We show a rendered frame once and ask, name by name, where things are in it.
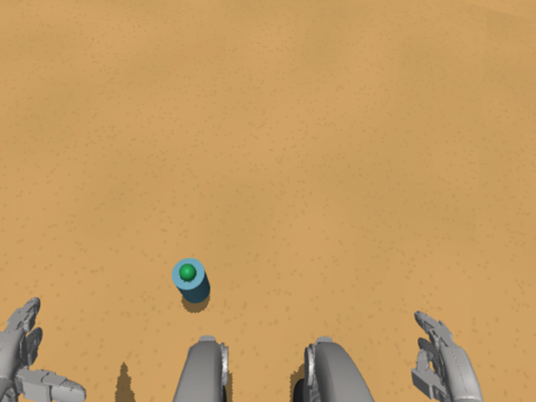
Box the right robot hand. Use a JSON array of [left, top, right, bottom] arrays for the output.
[[411, 311, 484, 402]]

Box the left robot hand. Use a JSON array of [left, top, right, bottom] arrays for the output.
[[0, 297, 86, 402]]

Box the left robot arm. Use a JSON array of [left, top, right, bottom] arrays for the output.
[[0, 378, 18, 402]]

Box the bottle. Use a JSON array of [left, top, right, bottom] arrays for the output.
[[172, 258, 210, 303]]

